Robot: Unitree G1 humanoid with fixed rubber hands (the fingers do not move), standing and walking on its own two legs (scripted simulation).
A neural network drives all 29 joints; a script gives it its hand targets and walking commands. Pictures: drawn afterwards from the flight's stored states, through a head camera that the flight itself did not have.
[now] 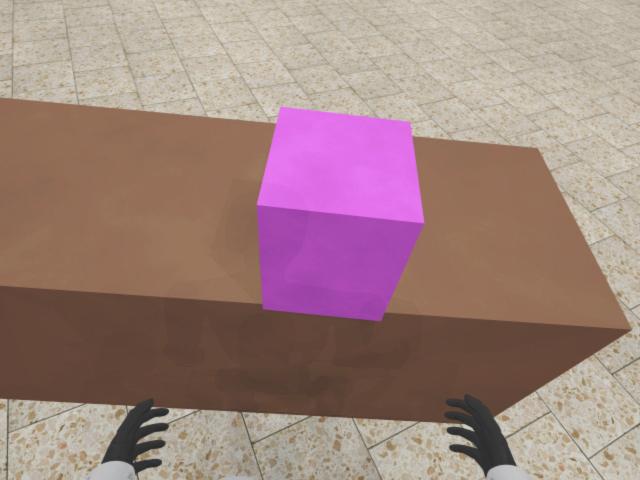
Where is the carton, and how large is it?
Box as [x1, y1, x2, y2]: [257, 107, 423, 320]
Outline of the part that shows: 280,107 257,202 263,308 380,320 423,224 410,123 407,121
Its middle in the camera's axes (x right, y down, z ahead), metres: +0.02 -0.03 +0.62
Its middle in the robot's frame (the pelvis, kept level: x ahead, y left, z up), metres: +0.49 +0.01 +0.01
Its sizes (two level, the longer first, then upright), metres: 0.210 0.200 0.250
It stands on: a pedestal, 0.66 m high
